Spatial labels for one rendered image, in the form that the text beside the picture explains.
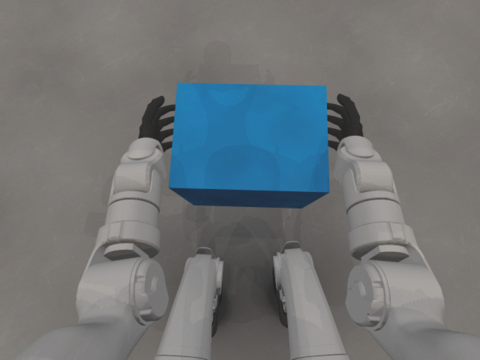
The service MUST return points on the robot left upper arm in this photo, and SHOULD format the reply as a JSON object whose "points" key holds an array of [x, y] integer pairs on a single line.
{"points": [[116, 302]]}

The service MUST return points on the robot right thigh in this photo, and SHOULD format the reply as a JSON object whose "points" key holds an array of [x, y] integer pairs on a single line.
{"points": [[313, 334]]}

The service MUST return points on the carton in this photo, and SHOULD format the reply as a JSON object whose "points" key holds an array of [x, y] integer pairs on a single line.
{"points": [[250, 145]]}

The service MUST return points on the right robot forearm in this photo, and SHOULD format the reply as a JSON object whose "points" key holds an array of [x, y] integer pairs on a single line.
{"points": [[376, 222]]}

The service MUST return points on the robot left hand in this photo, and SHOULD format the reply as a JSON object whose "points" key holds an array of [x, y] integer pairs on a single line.
{"points": [[151, 125]]}

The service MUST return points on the robot left thigh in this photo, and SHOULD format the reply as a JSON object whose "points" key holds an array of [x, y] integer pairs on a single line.
{"points": [[188, 332]]}

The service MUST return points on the left robot forearm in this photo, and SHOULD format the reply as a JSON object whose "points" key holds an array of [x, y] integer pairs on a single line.
{"points": [[131, 227]]}

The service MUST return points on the robot right upper arm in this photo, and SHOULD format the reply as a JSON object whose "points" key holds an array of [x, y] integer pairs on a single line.
{"points": [[401, 305]]}

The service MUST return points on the robot thigh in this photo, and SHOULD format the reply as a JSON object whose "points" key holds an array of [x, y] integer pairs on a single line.
{"points": [[313, 334], [188, 332]]}

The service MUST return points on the robot right hand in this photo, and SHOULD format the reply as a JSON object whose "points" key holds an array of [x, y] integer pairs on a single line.
{"points": [[349, 124]]}

